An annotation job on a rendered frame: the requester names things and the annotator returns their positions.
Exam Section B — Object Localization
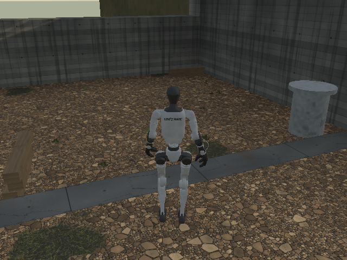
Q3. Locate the right robot forearm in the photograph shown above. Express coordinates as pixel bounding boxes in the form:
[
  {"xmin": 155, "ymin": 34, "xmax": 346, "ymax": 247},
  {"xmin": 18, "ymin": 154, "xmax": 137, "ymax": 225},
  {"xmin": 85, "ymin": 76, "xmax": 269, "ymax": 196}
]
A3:
[{"xmin": 195, "ymin": 132, "xmax": 206, "ymax": 155}]

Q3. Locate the robot right hand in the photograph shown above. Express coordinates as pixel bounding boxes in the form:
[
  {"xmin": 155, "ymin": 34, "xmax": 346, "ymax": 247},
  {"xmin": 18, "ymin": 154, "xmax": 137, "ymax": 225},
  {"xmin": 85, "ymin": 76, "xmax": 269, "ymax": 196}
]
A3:
[{"xmin": 195, "ymin": 154, "xmax": 208, "ymax": 167}]

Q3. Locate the left robot upper arm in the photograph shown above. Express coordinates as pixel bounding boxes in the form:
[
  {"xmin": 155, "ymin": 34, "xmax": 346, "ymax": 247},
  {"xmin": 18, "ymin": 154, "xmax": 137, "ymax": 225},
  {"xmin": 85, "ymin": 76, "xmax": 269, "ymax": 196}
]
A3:
[{"xmin": 149, "ymin": 109, "xmax": 162, "ymax": 139}]

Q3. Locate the robot left hand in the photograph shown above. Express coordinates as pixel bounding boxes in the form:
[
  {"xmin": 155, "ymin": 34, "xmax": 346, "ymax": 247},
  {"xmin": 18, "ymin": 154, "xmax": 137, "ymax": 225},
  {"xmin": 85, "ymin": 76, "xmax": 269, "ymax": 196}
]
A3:
[{"xmin": 145, "ymin": 147, "xmax": 158, "ymax": 157}]

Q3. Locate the robot left shin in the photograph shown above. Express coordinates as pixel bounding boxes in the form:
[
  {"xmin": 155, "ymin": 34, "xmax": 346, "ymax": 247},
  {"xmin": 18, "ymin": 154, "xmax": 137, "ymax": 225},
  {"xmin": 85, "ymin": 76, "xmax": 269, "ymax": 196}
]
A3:
[{"xmin": 158, "ymin": 178, "xmax": 166, "ymax": 215}]

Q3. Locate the left robot forearm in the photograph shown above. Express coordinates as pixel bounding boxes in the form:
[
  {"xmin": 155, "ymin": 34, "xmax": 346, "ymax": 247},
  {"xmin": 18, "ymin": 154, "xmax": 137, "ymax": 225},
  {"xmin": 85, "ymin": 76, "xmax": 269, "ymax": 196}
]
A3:
[{"xmin": 146, "ymin": 131, "xmax": 154, "ymax": 149}]

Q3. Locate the right robot upper arm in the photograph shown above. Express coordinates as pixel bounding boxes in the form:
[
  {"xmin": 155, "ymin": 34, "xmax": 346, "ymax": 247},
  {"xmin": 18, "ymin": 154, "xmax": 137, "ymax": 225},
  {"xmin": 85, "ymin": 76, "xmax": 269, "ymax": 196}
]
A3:
[{"xmin": 185, "ymin": 109, "xmax": 200, "ymax": 140}]

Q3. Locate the robot right thigh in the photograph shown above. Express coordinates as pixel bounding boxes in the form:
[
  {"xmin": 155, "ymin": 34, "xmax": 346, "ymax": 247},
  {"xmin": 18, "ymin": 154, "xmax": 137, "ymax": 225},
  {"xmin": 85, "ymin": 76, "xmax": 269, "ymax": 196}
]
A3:
[{"xmin": 179, "ymin": 151, "xmax": 192, "ymax": 190}]

